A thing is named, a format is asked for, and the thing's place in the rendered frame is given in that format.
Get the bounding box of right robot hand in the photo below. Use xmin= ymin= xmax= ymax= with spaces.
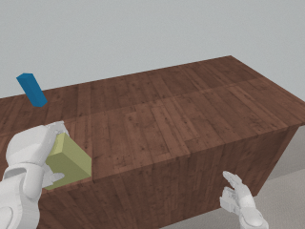
xmin=219 ymin=171 xmax=256 ymax=216

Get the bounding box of left robot forearm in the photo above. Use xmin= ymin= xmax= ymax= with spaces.
xmin=0 ymin=162 xmax=45 ymax=229

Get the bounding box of left robot hand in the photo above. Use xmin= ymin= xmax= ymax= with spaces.
xmin=6 ymin=120 xmax=70 ymax=188

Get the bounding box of table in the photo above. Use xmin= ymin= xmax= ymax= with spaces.
xmin=0 ymin=55 xmax=305 ymax=229

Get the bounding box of sponge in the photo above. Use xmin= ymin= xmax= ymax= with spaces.
xmin=44 ymin=133 xmax=92 ymax=190

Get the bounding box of right robot forearm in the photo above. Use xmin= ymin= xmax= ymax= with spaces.
xmin=238 ymin=207 xmax=269 ymax=229

